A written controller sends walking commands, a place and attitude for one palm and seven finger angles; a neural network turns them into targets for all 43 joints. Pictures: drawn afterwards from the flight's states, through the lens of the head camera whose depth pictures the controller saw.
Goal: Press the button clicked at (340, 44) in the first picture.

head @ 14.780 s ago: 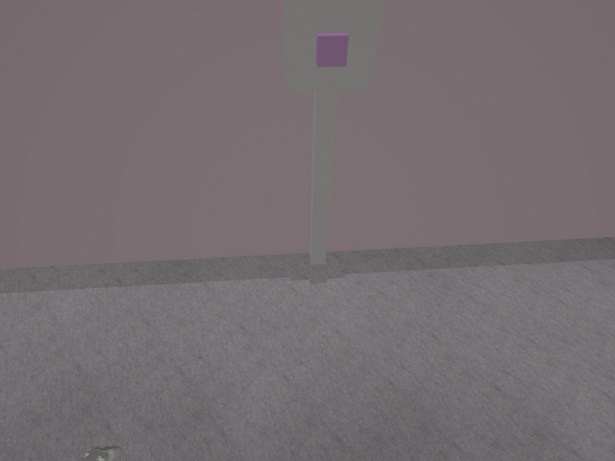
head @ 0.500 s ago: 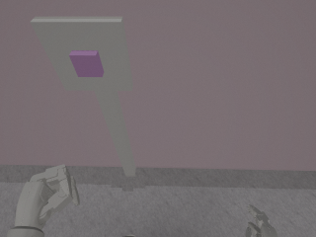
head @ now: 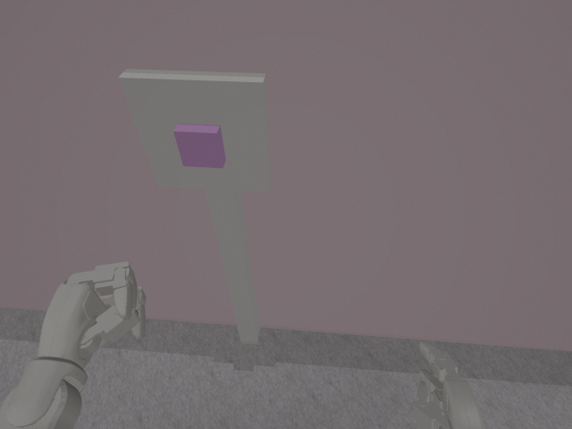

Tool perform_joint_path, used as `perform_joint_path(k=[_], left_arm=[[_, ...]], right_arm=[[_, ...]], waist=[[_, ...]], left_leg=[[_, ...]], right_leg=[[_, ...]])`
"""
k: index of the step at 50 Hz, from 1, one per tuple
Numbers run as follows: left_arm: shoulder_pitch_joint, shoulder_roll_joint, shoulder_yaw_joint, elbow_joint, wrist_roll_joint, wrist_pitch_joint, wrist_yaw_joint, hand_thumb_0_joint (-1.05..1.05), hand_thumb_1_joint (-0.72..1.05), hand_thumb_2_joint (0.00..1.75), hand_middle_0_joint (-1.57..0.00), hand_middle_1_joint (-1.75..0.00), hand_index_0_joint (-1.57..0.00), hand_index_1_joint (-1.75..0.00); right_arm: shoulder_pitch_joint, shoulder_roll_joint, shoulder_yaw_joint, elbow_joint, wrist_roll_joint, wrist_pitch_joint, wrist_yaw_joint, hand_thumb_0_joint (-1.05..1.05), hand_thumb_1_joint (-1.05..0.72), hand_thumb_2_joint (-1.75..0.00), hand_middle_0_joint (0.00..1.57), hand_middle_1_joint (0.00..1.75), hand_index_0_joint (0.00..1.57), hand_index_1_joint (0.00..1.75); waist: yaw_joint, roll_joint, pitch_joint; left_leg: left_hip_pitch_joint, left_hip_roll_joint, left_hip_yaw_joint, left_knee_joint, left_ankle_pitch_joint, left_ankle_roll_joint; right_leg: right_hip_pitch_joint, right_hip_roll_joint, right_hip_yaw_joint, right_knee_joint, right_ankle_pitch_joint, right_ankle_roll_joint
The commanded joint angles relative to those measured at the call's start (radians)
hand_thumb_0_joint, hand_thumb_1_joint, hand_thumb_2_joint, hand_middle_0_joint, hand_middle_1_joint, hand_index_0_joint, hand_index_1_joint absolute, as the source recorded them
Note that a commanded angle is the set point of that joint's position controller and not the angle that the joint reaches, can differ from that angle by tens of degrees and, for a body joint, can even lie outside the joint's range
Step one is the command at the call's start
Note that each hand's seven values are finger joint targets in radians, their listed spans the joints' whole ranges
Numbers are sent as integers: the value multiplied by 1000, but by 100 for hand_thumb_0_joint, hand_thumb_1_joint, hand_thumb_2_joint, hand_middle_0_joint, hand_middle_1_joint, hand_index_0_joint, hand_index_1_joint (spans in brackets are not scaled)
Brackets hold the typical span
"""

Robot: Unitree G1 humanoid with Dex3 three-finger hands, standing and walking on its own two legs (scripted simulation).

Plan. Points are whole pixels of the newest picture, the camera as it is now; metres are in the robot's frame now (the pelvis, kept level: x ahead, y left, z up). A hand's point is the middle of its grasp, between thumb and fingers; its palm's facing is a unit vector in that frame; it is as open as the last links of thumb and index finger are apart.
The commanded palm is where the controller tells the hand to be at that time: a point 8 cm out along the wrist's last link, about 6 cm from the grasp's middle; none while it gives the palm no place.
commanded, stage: raise the hand and make a fist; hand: left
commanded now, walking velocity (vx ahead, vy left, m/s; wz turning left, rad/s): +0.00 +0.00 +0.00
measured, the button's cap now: (201, 145) +0.51 +0.20 +0.14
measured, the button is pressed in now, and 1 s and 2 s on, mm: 0 0 0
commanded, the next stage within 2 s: aim a knuckle at the button in 0.56 s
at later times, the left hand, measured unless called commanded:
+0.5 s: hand (132, 298) +0.23 +0.20 +0.13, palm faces +0.06 -1.00 -0.05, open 3.1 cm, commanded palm +0.19 +0.25 +0.14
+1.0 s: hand (164, 260) +0.28 +0.18 +0.13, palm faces +0.03 -1.00 -0.04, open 3.1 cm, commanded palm +0.25 +0.24 +0.13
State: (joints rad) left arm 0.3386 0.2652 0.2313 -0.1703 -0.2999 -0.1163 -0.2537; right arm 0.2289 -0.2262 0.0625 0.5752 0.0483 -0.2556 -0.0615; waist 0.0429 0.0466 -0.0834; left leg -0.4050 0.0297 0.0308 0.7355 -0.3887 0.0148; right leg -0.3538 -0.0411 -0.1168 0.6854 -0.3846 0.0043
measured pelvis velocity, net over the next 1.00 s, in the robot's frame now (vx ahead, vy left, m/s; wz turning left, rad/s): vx -0.02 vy -0.02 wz -0.01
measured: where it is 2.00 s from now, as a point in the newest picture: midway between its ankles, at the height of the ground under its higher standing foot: outside the picture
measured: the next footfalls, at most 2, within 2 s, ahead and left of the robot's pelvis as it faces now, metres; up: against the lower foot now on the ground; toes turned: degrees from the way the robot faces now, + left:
none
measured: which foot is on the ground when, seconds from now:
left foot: down 0.00-1.00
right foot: down 0.00-1.00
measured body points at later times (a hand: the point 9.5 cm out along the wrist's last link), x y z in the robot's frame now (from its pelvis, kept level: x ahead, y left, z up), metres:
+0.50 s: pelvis -0.01 -0.01 +0.01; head -0.03 -0.02 +0.46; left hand +0.22 +0.26 +0.14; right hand +0.17 -0.24 -0.06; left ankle +0.00 +0.11 -0.72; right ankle -0.02 -0.12 -0.72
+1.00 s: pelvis -0.02 -0.02 +0.01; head -0.02 -0.04 +0.46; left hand +0.27 +0.24 +0.13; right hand +0.16 -0.26 -0.07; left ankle +0.00 +0.11 -0.72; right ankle -0.02 -0.12 -0.72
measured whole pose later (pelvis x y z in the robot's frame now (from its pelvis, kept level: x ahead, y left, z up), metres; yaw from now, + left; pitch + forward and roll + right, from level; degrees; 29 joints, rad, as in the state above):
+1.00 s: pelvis -0.02 -0.02 +0.01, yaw -1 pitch +1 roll +0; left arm -0.03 0.29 0.26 0.15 -0.28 -0.05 -0.26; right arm 0.23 -0.26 0.05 0.66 0.06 -0.25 -0.10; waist 0.02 0.05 -0.03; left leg -0.31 0.04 0.04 0.60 -0.30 -0.01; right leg -0.29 -0.02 -0.11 0.60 -0.32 -0.02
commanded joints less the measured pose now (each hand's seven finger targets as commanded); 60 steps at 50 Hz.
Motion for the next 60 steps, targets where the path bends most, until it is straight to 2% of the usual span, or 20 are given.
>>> perform_joint_path(k=[1,8,11,14,20,21,28,32,33,34,36,38,39,41,44,47,50,51,55,60], left_arm=[[-182,163,93,-219,-19,-22,-8,0,90,90,-130,-150,-130,-150],[-285,196,126,-202,-28,39,-16,0,90,90,-130,-150,-130,-150],[-216,166,122,-141,-38,69,-21,0,90,90,-130,-150,-130,-150],[-215,162,117,-146,-36,80,-22,0,90,90,-130,-150,-130,-150],[-274,188,129,-225,-11,33,15,0,90,90,-130,-150,-130,-150],[-266,191,132,-209,-12,31,20,0,90,90,-130,-150,-130,-150],[-272,174,109,-178,-14,23,2,0,90,90,-130,-150,-130,-150],[-266,169,108,-170,-21,23,-5,0,90,90,-130,-150,-130,-150],[-270,180,116,-172,-21,23,-6,0,90,90,-130,-150,-130,-150],[-305,182,114,-156,-20,22,-5,0,90,90,-130,-150,-130,-150],[-359,201,129,-94,-24,20,-3,0,90,90,-130,-150,-130,-150],[-445,202,119,-58,-19,13,-4,0,90,90,-130,-150,-130,-150],[-489,185,94,-42,-16,9,-7,0,90,90,-130,-150,-130,-150],[-569,185,70,-7,-8,0,-6,0,90,90,-130,-150,-130,-150],[-611,195,71,34,6,-10,-4,0,90,90,-130,-150,-130,-150],[-586,239,134,145,3,-2,-2,0,90,90,-130,-150,-130,-150],[-597,235,141,158,8,1,5,0,90,90,-130,-150,-130,-150],[-583,252,162,205,6,7,9,0,90,90,-130,-150,-130,-150],[-690,239,137,191,16,-16,14,0,90,90,-130,-150,-130,-150],[-763,228,112,215,26,-55,17,0,90,90,-130,-150,-130,-150]], right_arm=[[-76,-137,-55,-144,4,-58,-11,0,-90,-90,20,30,20,30],[-98,-138,-52,-133,12,-57,-19,0,-90,-90,20,30,20,30],[-98,-139,-53,-135,11,-56,-17,0,-90,-90,20,30,20,30],[-103,-140,-56,-140,13,-50,-15,0,-90,-90,20,30,20,30],[-101,-133,-58,-138,6,-57,-15,0,-90,-90,20,30,20,30],[-96,-136,-56,-131,4,-57,-15,0,-90,-90,20,30,20,30],[-109,-134,-56,-123,11,-67,-21,0,-90,-90,20,30,20,30],[-108,-134,-56,-121,11,-74,-24,0,-90,-90,20,30,20,30],[-107,-135,-56,-119,10,-75,-24,0,-90,-90,20,30,20,30],[-108,-135,-54,-111,10,-75,-26,0,-90,-90,20,30,20,30],[-103,-141,-55,-94,9,-72,-32,0,-90,-90,20,30,20,30],[-107,-140,-55,-87,13,-67,-37,0,-90,-90,20,30,20,30],[-111,-139,-54,-85,15,-69,-40,0,-90,-90,20,30,20,30],[-108,-143,-52,-79,15,-70,-45,0,-90,-90,20,30,20,30],[-103,-141,-55,-78,13,-74,-46,0,-90,-90,20,30,20,30],[-91,-147,-59,-72,10,-59,-42,0,-90,-90,20,30,20,30],[-93,-143,-61,-87,9,-44,-30,0,-90,-90,20,30,20,30],[-86,-147,-62,-83,9,-35,-29,0,-90,-90,20,30,20,30],[-80,-145,-67,-90,10,-15,-25,0,-90,-90,20,30,20,30],[-51,-150,-78,-74,8,-4,-26,0,-90,-90,20,30,20,30]], waist=[[-18,9,-104],[-7,20,-99],[3,-34,-81],[1,-30,-66],[-3,30,-78],[-6,-14,-62],[-10,16,-47],[-13,-39,-47],[-10,-16,-54],[-17,-6,-44],[-28,-70,-7],[-36,-32,-3],[-41,0,-4],[-50,-32,-19],[-40,7,-89],[-22,-78,-111],[-10,-23,-140],[-9,-84,-119],[-25,-8,-140],[-45,-13,-176]], left_leg=[[128,-12,-61,-151,321,2],[176,-14,-56,-195,333,1],[165,-17,-50,-202,330,2],[160,-20,-42,-211,303,3],[189,-20,-39,-222,279,3],[171,-18,-40,-220,265,5],[172,-24,-33,-225,222,8],[165,-24,-32,-223,218,10],[171,-24,-32,-223,220,10],[170,-25,-31,-221,218,10],[140,-25,-33,-213,197,12],[148,-27,-31,-217,169,11],[158,-28,-29,-215,159,10],[153,-27,-33,-214,141,12],[186,-28,-33,-214,188,11],[145,-29,-27,-205,230,12],[158,-34,-13,-203,295,8],[129,-29,-12,-199,293,10],[159,-32,0,-196,305,9],[191,-27,-4,-188,341,10]], right_leg=[[48,49,17,-100,303,-18],[85,46,19,-142,315,-19],[102,48,19,-157,324,-17],[90,45,24,-167,303,-13],[90,44,34,-179,258,-16],[90,48,36,-186,245,-14],[88,40,50,-207,207,-12],[93,40,54,-216,201,-6],[91,39,55,-213,206,-7],[84,38,55,-213,207,-6],[68,38,71,-228,173,0],[49,34,75,-233,126,-1],[39,33,79,-233,118,-2],[39,34,84,-233,94,-1],[70,30,80,-212,165,-7],[115,25,93,-205,226,-2],[136,23,83,-180,332,-7],[142,25,89,-185,334,-2],[119,26,89,-176,358,-4],[111,34,80,-160,398,-9]])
